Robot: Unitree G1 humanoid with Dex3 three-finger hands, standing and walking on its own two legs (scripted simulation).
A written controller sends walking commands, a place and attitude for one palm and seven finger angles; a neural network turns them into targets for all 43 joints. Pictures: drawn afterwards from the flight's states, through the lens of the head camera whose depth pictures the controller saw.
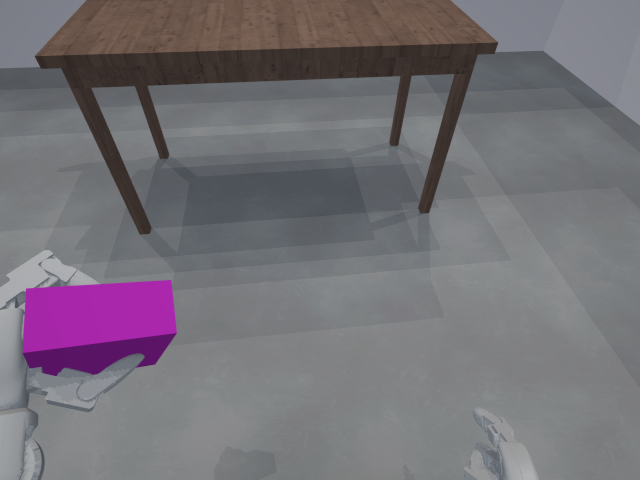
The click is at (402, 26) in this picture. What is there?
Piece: table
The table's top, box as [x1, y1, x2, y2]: [35, 0, 497, 68]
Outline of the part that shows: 35,57 41,68 478,54 494,53 497,42 450,0 86,0 35,55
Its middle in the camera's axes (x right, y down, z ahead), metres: -0.17 -0.81 +1.41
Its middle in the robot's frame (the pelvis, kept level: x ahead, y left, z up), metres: +1.59 +0.27 -0.01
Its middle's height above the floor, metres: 0.76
